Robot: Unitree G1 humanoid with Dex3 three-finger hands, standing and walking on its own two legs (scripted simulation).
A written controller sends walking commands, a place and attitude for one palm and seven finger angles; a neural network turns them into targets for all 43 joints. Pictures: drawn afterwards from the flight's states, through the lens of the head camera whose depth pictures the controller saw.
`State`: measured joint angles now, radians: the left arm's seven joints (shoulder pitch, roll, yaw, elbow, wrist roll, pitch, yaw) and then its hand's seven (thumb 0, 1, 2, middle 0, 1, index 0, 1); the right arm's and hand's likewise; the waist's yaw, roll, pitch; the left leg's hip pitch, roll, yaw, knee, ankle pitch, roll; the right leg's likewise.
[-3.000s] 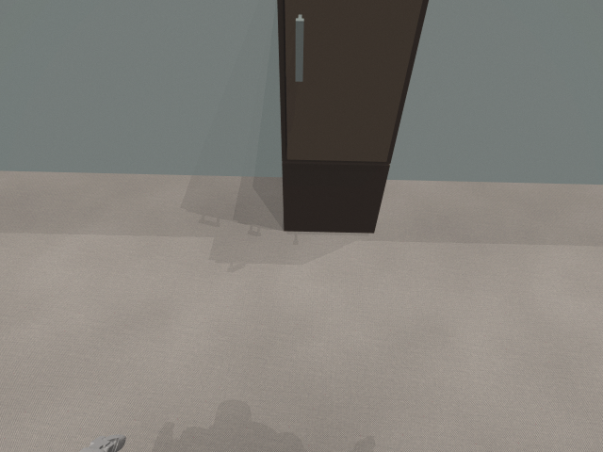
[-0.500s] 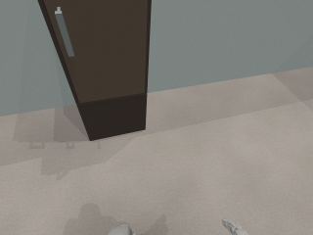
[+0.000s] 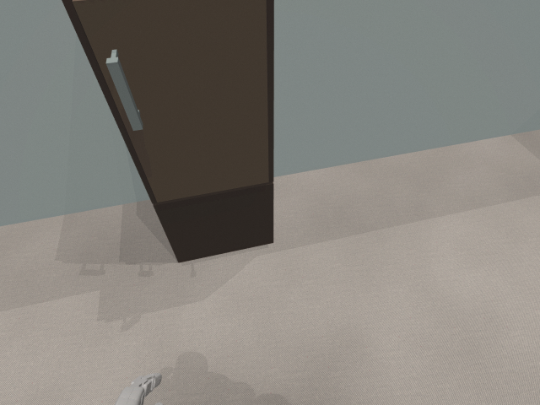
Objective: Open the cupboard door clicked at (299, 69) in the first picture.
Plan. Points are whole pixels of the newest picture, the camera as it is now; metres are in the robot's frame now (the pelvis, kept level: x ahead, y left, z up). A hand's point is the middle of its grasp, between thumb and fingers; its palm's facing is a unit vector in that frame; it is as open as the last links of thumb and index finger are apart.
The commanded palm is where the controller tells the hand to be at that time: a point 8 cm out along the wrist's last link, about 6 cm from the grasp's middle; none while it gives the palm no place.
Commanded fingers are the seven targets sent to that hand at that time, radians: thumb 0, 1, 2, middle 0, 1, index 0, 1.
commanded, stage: turn to face it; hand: left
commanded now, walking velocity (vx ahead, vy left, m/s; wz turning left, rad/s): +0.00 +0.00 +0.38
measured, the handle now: (126, 91) +0.74 +0.32 +0.07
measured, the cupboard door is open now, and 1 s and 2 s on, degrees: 0 0 0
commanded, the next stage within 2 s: take the last steps up to it in 0.20 s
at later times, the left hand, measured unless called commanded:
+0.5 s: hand out of the picture -0.11 +0.20 -0.19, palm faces +0.31 -0.93 -0.20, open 7.4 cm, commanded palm none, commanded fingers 0.00 0.90 0.90 -0.20 -0.30 -0.20 -0.30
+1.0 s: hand (154, 389) +0.19 +0.21 -0.17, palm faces +0.16 -0.97 -0.19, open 7.4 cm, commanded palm none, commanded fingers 0.00 0.90 0.90 -0.20 -0.30 -0.20 -0.30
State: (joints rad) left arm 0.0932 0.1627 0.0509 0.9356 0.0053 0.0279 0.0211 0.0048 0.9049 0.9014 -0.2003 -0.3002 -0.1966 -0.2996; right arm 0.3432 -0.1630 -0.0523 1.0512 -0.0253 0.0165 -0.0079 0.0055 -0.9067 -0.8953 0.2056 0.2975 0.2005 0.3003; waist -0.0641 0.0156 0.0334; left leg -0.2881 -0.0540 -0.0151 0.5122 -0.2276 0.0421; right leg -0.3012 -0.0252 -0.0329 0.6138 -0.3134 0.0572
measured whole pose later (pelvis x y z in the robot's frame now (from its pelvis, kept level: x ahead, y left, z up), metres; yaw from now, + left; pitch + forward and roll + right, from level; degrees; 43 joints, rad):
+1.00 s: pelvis +0.12 +0.01 -0.01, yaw +11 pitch -1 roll +1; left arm 0.12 0.18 0.06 1.02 0.02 -0.04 -0.03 0.01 0.91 0.90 -0.20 -0.30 -0.20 -0.30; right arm 0.50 -0.12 -0.03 1.18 -0.02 -0.04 -0.02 0.01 -0.91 -0.90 0.20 0.30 0.20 0.30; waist -0.06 0.00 0.07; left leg -0.01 0.07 0.09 0.58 -0.48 -0.02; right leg -0.39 -0.05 -0.12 0.61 -0.17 -0.04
